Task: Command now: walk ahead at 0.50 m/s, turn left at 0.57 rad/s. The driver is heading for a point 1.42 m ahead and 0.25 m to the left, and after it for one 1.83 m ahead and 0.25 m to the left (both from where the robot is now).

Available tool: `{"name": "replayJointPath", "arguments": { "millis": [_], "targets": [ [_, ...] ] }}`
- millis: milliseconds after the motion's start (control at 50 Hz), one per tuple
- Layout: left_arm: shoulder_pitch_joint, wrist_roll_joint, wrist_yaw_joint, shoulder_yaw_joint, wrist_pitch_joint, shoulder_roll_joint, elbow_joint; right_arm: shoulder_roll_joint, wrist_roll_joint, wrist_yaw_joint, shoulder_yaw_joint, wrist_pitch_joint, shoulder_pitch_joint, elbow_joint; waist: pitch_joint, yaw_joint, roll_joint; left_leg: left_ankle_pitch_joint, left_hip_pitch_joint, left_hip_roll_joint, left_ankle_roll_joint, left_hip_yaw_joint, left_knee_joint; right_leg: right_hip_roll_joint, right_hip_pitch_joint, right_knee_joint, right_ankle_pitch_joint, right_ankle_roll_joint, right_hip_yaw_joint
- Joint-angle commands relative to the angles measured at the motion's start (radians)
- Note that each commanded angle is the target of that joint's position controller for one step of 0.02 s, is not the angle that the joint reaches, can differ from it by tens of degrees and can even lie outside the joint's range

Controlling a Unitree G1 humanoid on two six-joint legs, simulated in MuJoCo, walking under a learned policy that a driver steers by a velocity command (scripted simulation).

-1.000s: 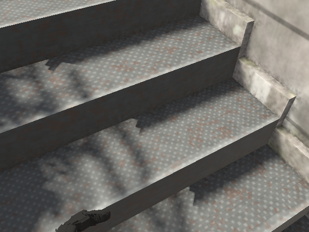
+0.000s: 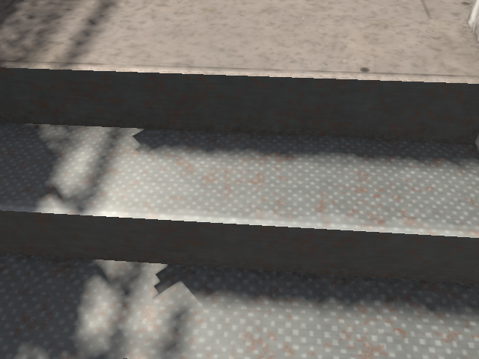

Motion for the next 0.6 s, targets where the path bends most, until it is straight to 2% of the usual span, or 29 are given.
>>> {"name": "replayJointPath", "arguments": {
  "millis": [20, 40, 60, 80, 100, 120, 140, 160, 180, 200, 220, 240, 260, 280, 300, 320, 340, 360, 380, 400, 420, 440, 460, 480, 520, 540, 560, 580, 600],
  "targets": [
    [0.401, 0.025, 0.026, 0.129, 0.010, 0.356, 0.157, 0.134, 0.019, 0.022, 0.018, -0.034, -0.125, -0.207, -0.114, 0.030, -0.603, -0.027, -0.538, -0.232, 0.050, -0.212, 1.130, -0.246, 0.541, -1.185, -0.831, -0.139, 1.196],
    [0.240, 0.027, 0.047, 0.089, -0.006, 0.206, 0.124, 0.146, 0.063, 0.050, 0.015, -0.065, -0.081, -0.231, -0.090, -0.067, -0.499, 0.042, -0.694, -0.252, 0.033, -0.400, 1.500, -0.348, 0.458, -1.231, -0.849, -0.097, 1.387],
    [0.177, 0.013, 0.043, 0.081, -0.016, 0.137, 0.148, 0.104, 0.067, 0.050, 0.005, -0.073, -0.131, -0.268, 0.013, -0.101, -0.315, 0.081, -0.758, -0.205, 0.050, -0.346, 1.602, -0.364, 0.297, -1.094, -0.719, -0.057, 1.183],
    [0.169, 0.007, 0.026, 0.060, -0.020, 0.057, 0.185, 0.109, 0.048, 0.040, 0.016, -0.057, -0.179, -0.286, 0.094, -0.124, -0.187, 0.104, -0.815, -0.162, 0.063, -0.271, 1.645, -0.347, 0.180, -0.960, -0.567, -0.017, 0.945],
    [0.166, 0.011, 0.018, 0.049, -0.029, 0.012, 0.238, 0.128, 0.029, 0.036, 0.024, -0.046, -0.155, -0.274, 0.102, -0.171, -0.127, 0.150, -0.838, -0.136, 0.065, -0.248, 1.621, -0.298, 0.143, -0.851, -0.447, 0.018, 0.735],
    [0.153, 0.027, 0.017, 0.050, -0.034, -0.003, 0.265, 0.125, 0.044, 0.038, 0.022, -0.037, -0.101, -0.249, 0.086, -0.193, -0.116, 0.217, -0.855, -0.123, 0.052, -0.260, 1.624, -0.262, 0.155, -0.794, -0.339, 0.064, 0.580],
    [0.184, 0.024, 0.019, 0.053, -0.036, 0.000, 0.284, 0.111, 0.058, 0.037, 0.018, -0.032, -0.067, -0.229, 0.077, -0.188, -0.118, 0.228, -0.901, -0.118, 0.043, -0.255, 1.630, -0.248, 0.216, -0.816, -0.269, 0.083, 0.495],
    [0.231, 0.018, 0.013, 0.059, -0.042, 0.021, 0.310, 0.120, 0.056, 0.043, 0.024, -0.044, -0.078, -0.234, 0.066, -0.170, -0.148, 0.229, -0.973, -0.104, 0.037, -0.215, 1.649, -0.243, 0.292, -0.837, -0.193, 0.075, 0.409],
    [0.268, 0.011, 0.008, 0.061, -0.040, 0.021, 0.321, 0.147, 0.052, 0.042, 0.030, -0.043, -0.098, -0.235, 0.078, -0.157, -0.134, 0.227, -1.036, -0.107, 0.028, -0.198, 1.694, -0.254, 0.296, -0.849, -0.144, 0.074, 0.383],
    [0.291, 0.011, 0.007, 0.066, -0.036, 0.043, 0.329, 0.165, 0.049, 0.040, 0.032, -0.039, -0.127, -0.241, 0.085, -0.140, -0.151, 0.228, -1.098, -0.112, 0.013, -0.179, 1.734, -0.254, 0.335, -0.875, -0.120, 0.075, 0.351],
    [0.334, 0.006, 0.009, 0.083, -0.035, 0.104, 0.324, 0.158, 0.059, 0.027, 0.024, -0.026, -0.118, -0.223, 0.103, -0.123, -0.158, 0.210, -1.140, -0.107, -0.011, -0.149, 1.682, -0.257, 0.353, -0.919, -0.150, 0.075, 0.311],
    [0.357, -0.004, 0.018, 0.098, -0.032, 0.125, 0.327, 0.163, 0.053, 0.013, 0.024, -0.018, -0.168, -0.242, 0.125, -0.102, -0.144, 0.162, -1.165, -0.106, -0.026, -0.139, 1.683, -0.257, 0.358, -0.954, -0.146, 0.063, 0.313],
    [0.354, 0.017, 0.031, 0.087, -0.030, 0.089, 0.323, 0.146, 0.038, 0.007, 0.018, -0.017, -0.190, -0.249, 0.121, -0.095, -0.164, 0.197, -1.189, -0.108, -0.039, -0.142, 1.699, -0.257, 0.372, -0.954, -0.087, 0.054, 0.273],
    [0.345, 0.020, 0.030, 0.084, -0.029, 0.078, 0.315, 0.121, 0.042, 0.001, 0.007, -0.016, -0.160, -0.235, 0.086, -0.099, -0.179, 0.235, -1.197, -0.110, -0.051, -0.130, 1.698, -0.254, 0.408, -0.946, -0.065, 0.059, 0.237],
    [0.352, 0.018, 0.033, 0.084, -0.028, 0.076, 0.313, 0.120, 0.043, -0.007, 0.001, -0.015, -0.166, -0.230, 0.079, -0.089, -0.199, 0.257, -1.221, -0.109, -0.063, -0.133, 1.688, -0.259, 0.439, -0.948, -0.046, 0.058, 0.216],
    [0.363, 0.024, 0.032, 0.080, -0.026, 0.063, 0.316, 0.139, 0.041, -0.009, 0.006, -0.012, -0.162, -0.223, 0.080, -0.080, -0.211, 0.271, -1.255, -0.121, -0.065, -0.124, 1.739, -0.259, 0.479, -0.936, -0.023, 0.047, 0.191],
    [0.365, 0.019, 0.034, 0.080, -0.025, 0.058, 0.314, 0.145, 0.035, -0.013, 0.007, -0.012, -0.151, -0.218, 0.085, -0.085, -0.219, 0.281, -1.282, -0.120, -0.068, -0.128, 1.730, -0.267, 0.499, -0.937, -0.024, 0.043, 0.172],
    [0.348, 0.032, 0.032, 0.074, -0.023, 0.051, 0.292, 0.146, 0.032, -0.018, 0.007, -0.009, -0.180, -0.233, 0.110, -0.068, -0.230, 0.283, -1.301, -0.142, -0.075, -0.101, 1.799, -0.278, 0.498, -0.946, 0.014, 0.008, 0.146],
    [0.378, 0.050, 0.029, 0.080, -0.026, 0.048, 0.301, 0.157, 0.031, -0.023, 0.012, -0.019, -0.196, -0.238, 0.105, -0.054, -0.234, 0.276, -1.349, -0.114, -0.070, -0.115, 1.755, -0.294, 0.555, -0.952, 0.015, -0.026, 0.152],
    [0.403, 0.042, 0.030, 0.084, -0.027, 0.043, 0.306, 0.154, 0.032, -0.027, 0.010, -0.022, -0.210, -0.246, 0.113, -0.039, -0.223, 0.263, -1.381, -0.108, -0.069, -0.121, 1.731, -0.308, 0.615, -0.958, 0.025, -0.045, 0.147],
    [0.447, 0.029, 0.040, 0.084, -0.023, 0.030, 0.316, 0.157, 0.024, -0.028, 0.012, -0.018, -0.244, -0.263, 0.124, -0.025, -0.221, 0.235, -1.403, -0.093, -0.072, -0.115, 1.682, -0.319, 0.681, -0.971, 0.050, -0.058, 0.136],
    [0.481, 0.013, 0.041, 0.093, -0.023, 0.043, 0.326, 0.167, 0.042, -0.031, 0.010, -0.012, -0.245, -0.258, 0.154, -0.011, -0.219, 0.196, -1.423, -0.082, -0.079, -0.104, 1.685, -0.335, 0.697, -0.988, 0.032, -0.072, 0.141],
    [0.498, 0.011, 0.050, 0.100, -0.022, 0.062, 0.331, 0.162, 0.042, -0.034, 0.009, -0.007, -0.265, -0.273, 0.177, 0.005, -0.226, 0.145, -1.481, -0.078, -0.083, -0.105, 1.704, -0.356, 0.771, -1.008, 0.056, -0.082, 0.157],
    [0.532, 0.017, 0.048, 0.092, -0.025, 0.031, 0.352, 0.179, 0.046, -0.031, 0.017, -0.004, -0.292, -0.271, 0.199, 0.028, -0.215, 0.067, -1.576, -0.087, -0.074, -0.106, 1.801, -0.375, 0.849, -1.013, 0.099, -0.080, 0.177],
    [0.516, -0.006, 0.050, 0.094, -0.020, 0.039, 0.356, 0.199, 0.047, -0.022, 0.026, 0.007, -0.262, -0.291, 0.240, -0.005, -0.207, -0.031, -1.645, -0.062, -0.062, -0.159, 1.844, -0.398, 0.918, -1.018, 0.204, -0.085, 0.158],
    [0.496, -0.007, 0.057, 0.096, -0.015, 0.052, 0.349, 0.210, 0.046, -0.020, 0.038, 0.008, -0.297, -0.327, 0.261, -0.010, -0.197, -0.092, -1.712, -0.049, -0.060, -0.166, 1.899, -0.412, 0.956, -1.023, 0.270, -0.083, 0.146],
    [0.472, -0.010, 0.054, 0.094, -0.005, 0.060, 0.332, 0.220, 0.059, -0.021, 0.049, 0.000, -0.337, -0.365, 0.285, -0.023, -0.147, -0.173, -1.787, -0.027, -0.060, -0.186, 1.937, -0.446, 0.997, -1.062, 0.236, -0.096, 0.153],
    [0.475, -0.016, 0.060, 0.095, 0.008, 0.065, 0.320, 0.232, 0.044, -0.012, 0.067, -0.007, -0.373, -0.398, 0.298, -0.014, -0.115, -0.204, -1.841, -0.006, -0.066, -0.141, 1.833, -0.423, 1.037, -1.097, 0.182, -0.094, 0.123],
    [0.480, -0.005, 0.072, 0.091, 0.016, 0.059, 0.312, 0.237, 0.043, 0.000, 0.077, -0.010, -0.412, -0.431, 0.295, -0.013, -0.108, -0.184, -1.799, 0.012, -0.067, -0.121, 1.766, -0.404, 0.998, -1.129, 0.163, -0.088, 0.092]
  ]
}}
Velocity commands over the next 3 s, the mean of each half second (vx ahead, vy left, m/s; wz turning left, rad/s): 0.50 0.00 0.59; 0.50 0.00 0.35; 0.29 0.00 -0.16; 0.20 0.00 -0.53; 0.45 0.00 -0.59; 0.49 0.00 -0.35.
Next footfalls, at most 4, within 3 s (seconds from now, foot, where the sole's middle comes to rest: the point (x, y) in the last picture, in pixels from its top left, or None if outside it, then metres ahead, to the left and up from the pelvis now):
0.72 left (172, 329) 0.48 0.23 -0.46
1.28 right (197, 173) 0.79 0.21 -0.29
2.10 left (76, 44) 1.07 0.55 -0.12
2.74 right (232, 19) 1.22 0.16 -0.12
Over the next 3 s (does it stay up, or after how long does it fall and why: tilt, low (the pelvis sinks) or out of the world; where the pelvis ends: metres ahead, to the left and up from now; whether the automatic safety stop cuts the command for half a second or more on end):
stays up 1.23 0.23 0.67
